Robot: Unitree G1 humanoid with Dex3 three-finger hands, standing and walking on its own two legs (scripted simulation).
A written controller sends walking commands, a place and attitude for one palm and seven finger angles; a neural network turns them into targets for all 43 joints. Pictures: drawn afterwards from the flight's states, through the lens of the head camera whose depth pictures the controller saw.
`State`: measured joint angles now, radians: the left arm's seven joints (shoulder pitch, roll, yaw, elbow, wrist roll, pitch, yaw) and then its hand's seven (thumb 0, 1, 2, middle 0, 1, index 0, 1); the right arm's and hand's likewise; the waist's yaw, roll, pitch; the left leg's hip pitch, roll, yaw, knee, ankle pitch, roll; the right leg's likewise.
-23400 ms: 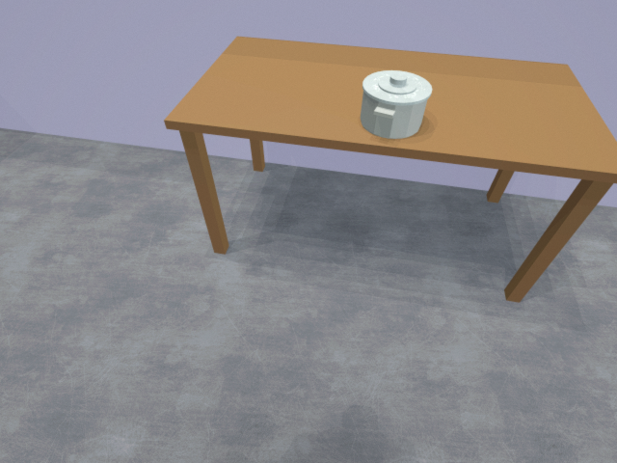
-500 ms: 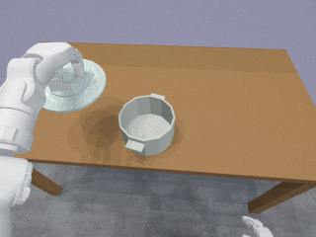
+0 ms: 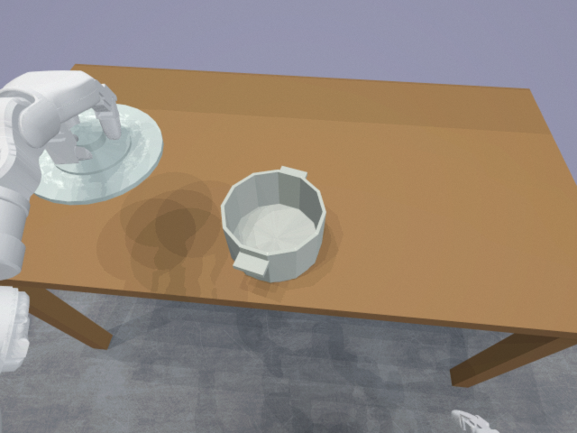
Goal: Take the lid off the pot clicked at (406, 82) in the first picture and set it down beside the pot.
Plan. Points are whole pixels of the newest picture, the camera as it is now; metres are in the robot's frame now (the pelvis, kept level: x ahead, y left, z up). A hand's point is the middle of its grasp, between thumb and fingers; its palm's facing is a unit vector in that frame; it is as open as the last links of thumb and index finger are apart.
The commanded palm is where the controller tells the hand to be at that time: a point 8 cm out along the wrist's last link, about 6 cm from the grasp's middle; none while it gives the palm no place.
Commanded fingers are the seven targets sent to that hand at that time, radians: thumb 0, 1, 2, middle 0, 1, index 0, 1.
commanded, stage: lower the lid onto the table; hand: left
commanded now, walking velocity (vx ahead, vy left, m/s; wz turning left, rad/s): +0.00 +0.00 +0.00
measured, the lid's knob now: (86, 137) +0.47 +0.30 +0.14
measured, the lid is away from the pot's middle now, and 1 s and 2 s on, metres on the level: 0.25 0.25 0.25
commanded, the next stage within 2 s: none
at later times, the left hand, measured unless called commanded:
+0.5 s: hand (103, 146) +0.45 +0.27 +0.13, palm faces -0.34 -0.01 -0.94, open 7.1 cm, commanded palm +0.45 +0.27 +0.21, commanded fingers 0.00 0.64 1.01 -0.84 -1.02 -0.92 -1.03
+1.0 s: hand (95, 173) +0.43 +0.29 +0.10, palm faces -0.36 -0.02 -0.93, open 7.1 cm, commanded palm +0.43 +0.28 +0.17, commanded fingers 0.00 0.64 1.01 -0.84 -1.02 -0.92 -1.03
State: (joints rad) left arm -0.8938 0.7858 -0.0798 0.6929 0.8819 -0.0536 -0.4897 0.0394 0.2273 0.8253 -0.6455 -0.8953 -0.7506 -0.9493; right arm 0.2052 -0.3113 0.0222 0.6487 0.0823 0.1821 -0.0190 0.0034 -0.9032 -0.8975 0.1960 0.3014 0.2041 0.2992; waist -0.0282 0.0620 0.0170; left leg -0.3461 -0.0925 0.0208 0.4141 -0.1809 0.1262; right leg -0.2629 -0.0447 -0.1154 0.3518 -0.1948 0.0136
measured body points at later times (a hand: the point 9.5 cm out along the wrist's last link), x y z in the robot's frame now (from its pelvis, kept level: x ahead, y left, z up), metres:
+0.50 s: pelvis +0.00 +0.01 +0.00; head +0.07 +0.01 +0.44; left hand +0.47 +0.27 +0.19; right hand +0.10 -0.26 -0.13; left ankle +0.01 +0.03 -0.74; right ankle -0.02 -0.15 -0.74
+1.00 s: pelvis +0.01 +0.00 +0.00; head +0.08 +0.00 +0.44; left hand +0.45 +0.29 +0.15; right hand +0.12 -0.26 -0.13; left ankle +0.01 +0.03 -0.74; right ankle -0.02 -0.15 -0.74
